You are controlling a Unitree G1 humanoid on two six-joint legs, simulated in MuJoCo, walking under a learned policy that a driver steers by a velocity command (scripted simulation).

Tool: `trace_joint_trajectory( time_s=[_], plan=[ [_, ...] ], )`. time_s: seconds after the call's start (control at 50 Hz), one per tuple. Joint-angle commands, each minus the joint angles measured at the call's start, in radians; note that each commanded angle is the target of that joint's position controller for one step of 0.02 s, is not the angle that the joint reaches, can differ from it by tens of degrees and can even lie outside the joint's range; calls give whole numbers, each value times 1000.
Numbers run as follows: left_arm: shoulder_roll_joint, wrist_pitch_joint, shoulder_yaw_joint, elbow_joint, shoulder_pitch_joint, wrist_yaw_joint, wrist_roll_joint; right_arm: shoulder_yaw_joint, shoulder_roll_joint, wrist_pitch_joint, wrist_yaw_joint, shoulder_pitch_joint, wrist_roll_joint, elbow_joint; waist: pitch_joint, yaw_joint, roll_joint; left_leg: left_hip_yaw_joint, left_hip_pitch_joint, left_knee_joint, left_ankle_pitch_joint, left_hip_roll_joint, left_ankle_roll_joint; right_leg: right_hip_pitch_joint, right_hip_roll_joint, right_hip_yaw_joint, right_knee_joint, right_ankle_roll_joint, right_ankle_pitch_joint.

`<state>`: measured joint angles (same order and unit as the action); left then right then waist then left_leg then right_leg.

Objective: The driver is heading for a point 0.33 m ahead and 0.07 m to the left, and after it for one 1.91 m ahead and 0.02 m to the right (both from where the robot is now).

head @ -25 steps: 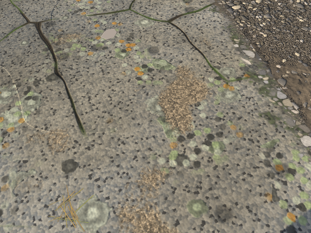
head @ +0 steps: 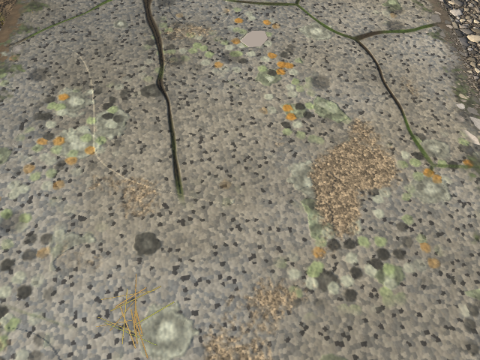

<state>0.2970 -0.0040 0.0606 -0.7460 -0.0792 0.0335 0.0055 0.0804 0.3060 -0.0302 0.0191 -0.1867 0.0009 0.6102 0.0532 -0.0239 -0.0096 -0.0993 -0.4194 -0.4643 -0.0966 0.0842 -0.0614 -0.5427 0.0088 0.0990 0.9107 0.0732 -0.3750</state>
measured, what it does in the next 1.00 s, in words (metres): walks ahead, turning left: right foot, then left foot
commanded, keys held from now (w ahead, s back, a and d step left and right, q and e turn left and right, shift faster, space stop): q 0.56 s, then w+q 0.14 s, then w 0.18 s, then w+e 0.08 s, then e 0.04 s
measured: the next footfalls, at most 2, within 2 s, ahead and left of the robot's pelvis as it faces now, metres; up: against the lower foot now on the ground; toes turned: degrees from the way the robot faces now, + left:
right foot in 0.16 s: +0.09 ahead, -0.16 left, +0.00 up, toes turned +11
left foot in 0.58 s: +0.00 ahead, +0.10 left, +0.00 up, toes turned +23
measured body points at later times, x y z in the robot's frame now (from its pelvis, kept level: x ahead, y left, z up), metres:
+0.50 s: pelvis +0.01 -0.04 +0.01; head +0.05 -0.04 +0.45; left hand +0.06 +0.27 -0.09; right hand +0.26 -0.25 -0.09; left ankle -0.03 +0.09 -0.70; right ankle +0.05 -0.16 -0.74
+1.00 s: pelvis +0.10 +0.02 +0.01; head +0.11 +0.03 +0.46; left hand +0.13 +0.34 -0.08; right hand +0.30 -0.20 -0.10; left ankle -0.03 +0.08 -0.74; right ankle +0.25 -0.05 -0.72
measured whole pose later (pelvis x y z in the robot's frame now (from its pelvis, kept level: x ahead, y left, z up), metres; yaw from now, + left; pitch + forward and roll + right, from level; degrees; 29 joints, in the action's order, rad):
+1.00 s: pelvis +0.10 +0.02 +0.01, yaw +29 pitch +2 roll +0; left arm 0.30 0.08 0.06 -0.75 -0.12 -0.04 -0.02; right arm 0.06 0.29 0.04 0.00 -0.35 -0.01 0.69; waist -0.02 -0.06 -0.02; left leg -0.10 -0.06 -0.33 -0.31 0.04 -0.03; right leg -0.48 0.03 0.00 0.57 0.01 -0.13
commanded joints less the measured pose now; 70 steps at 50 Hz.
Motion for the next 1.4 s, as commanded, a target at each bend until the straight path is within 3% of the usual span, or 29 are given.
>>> trace_joint_trajectory(
  time_s=[0.02,0.1,0.14,0.16,0.18,0.2,0.22,0.28,0.34,0.42,0.52,0.56,0.58,0.6,0.62,0.66,0.7,0.74,0.84,0.96,1.04,1.06,1.08,1.1,1.12,1.14,1.18,1.24,1.4],
  plan=[
    [75,8,19,41,-49,-1,-4,50,165,3,15,31,-1,-83,-199,18,155,-286,125,144,-75,-219,-159,91,-24,-11,-93,7,45],
    [88,27,27,46,-57,-17,-12,49,159,-10,9,31,-6,-90,-183,11,189,-374,152,116,-105,-216,-138,153,-42,-12,-258,-21,38],
    [92,37,37,27,-119,-27,-11,46,149,-18,13,46,-20,-94,-175,50,181,-370,115,64,-101,-176,-96,282,-38,-35,-472,-54,153],
    [147,36,53,24,-153,-24,3,36,117,-19,14,20,-20,-95,-181,46,103,-316,30,-31,-207,-122,-44,385,89,58,-549,-100,173],
    [248,25,74,27,-132,-17,27,27,75,-14,12,7,-21,-122,-132,-1,-193,-99,-180,-245,-428,44,21,430,302,304,-613,-228,265],
    [215,27,69,47,-108,-18,52,49,148,1,8,10,-5,-125,-120,19,-272,-48,-225,-498,-521,31,68,356,416,441,-645,-344,353],
    [159,30,52,76,-46,-10,45,67,193,2,4,-15,-9,-97,-114,-2,-185,-71,-211,-630,-456,-2,84,340,379,354,-623,-333,384],
    [97,23,32,91,7,4,2,59,134,-26,6,-61,-13,-47,-81,-6,-118,-28,-242,-782,-320,-21,133,370,251,125,-580,-252,434],
    [111,6,36,81,-57,15,11,39,91,-28,0,24,-28,-85,-76,45,-147,42,-264,-670,-270,-53,161,451,229,34,-586,-270,471],
    [167,-5,57,77,-85,11,7,20,63,-27,-15,77,-20,-119,-115,80,-179,88,-156,-455,-308,-105,163,500,277,-8,-571,-288,517],
    [198,-2,71,71,-66,-10,-20,31,87,-37,-33,43,-24,-118,-122,60,-192,157,23,-204,-264,-95,106,461,311,-53,-526,-268,547],
    [181,0,68,61,-56,-12,-40,41,88,-39,-35,-28,-23,-91,-132,13,-158,181,174,14,-101,-63,49,406,284,-109,-430,-204,490],
    [144,3,60,36,-117,-17,-31,55,122,-38,-26,-77,-24,-76,-162,8,-61,113,335,77,1,-80,9,289,242,-175,-324,-135,303],
    [59,7,31,70,-103,-25,23,82,235,-31,-9,-138,-26,-80,-176,12,249,-238,529,86,228,-334,-95,-14,119,-272,-4,-37,-165],
    [83,20,36,126,-12,-21,19,82,269,-2,-20,-175,-2,-84,-197,-45,301,-500,491,147,-17,-467,-292,-216,5,-126,184,-17,-304],
    [152,40,60,137,59,-30,-21,51,173,41,-26,-146,-7,-61,-97,-46,181,-434,424,242,-471,-386,-229,-280,60,-33,217,-62,-130],
    [157,52,67,111,33,-30,-6,33,142,47,-12,-80,-17,-66,-39,-8,168,-361,354,274,-475,-322,-178,-247,73,-32,135,-59,15],
    [130,70,60,84,-1,-41,-3,21,122,56,0,-71,0,-68,-55,9,170,-288,338,293,-360,-280,-160,-184,54,-59,77,-46,143],
    [75,90,30,72,49,-56,-10,26,148,79,1,-124,-6,-21,-39,-27,157,-182,298,288,-203,-254,-141,-55,29,-79,-218,-20,289],
    [93,99,15,96,92,-77,-31,27,165,85,-16,-176,-16,31,15,-60,137,-195,308,274,-230,-324,-158,-22,41,-85,-333,-67,249],
    [112,104,23,68,-31,-80,-11,22,154,70,-9,-141,-10,45,-45,18,116,-101,330,95,189,-282,-91,194,-16,-134,-428,-128,279],
    [142,104,36,52,-106,-75,-5,14,131,68,-3,-144,-4,45,-111,54,81,-35,315,-50,315,-224,-49,322,-3,-101,-451,-153,354],
    [228,103,51,56,-192,-72,3,-3,93,70,8,-160,26,10,-234,60,-77,43,190,-309,139,-140,22,528,162,124,-439,-224,619],
    [289,91,66,39,-242,-75,-1,-12,63,78,16,-215,32,-11,-297,47,-322,77,-114,-625,-429,7,109,736,325,474,-526,-398,644],
    [212,86,45,45,-245,-78,-26,-1,128,85,11,-204,18,3,-287,66,-214,-9,-202,-750,-530,-27,121,739,332,521,-566,-404,570],
    [181,83,35,59,-193,-74,-26,7,148,85,5,-148,-2,-2,-211,64,-138,-9,-248,-794,-469,-64,118,676,303,411,-556,-378,579],
    [162,68,30,81,-130,-62,-20,8,138,79,9,-65,9,-19,-134,51,-20,6,-240,-738,-375,-114,118,530,241,283,-561,-344,690],
    [168,52,32,88,-97,-45,-7,2,96,59,17,-87,10,-12,-142,8,-81,17,-135,-619,-312,-109,135,416,178,214,-587,-335,742],
    [197,-2,48,92,-95,-7,-27,0,80,43,25,33,4,-25,-144,33,-102,-10,-69,-325,-160,-62,172,336,126,271,-571,-295,455]
  ],
)
Keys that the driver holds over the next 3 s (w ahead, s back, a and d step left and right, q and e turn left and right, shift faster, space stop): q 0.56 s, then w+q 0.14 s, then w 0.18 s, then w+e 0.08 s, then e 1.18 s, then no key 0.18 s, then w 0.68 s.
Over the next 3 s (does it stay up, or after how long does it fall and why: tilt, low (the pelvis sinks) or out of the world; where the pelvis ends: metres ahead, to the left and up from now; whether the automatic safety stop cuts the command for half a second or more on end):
stays up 0.46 -0.06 0.00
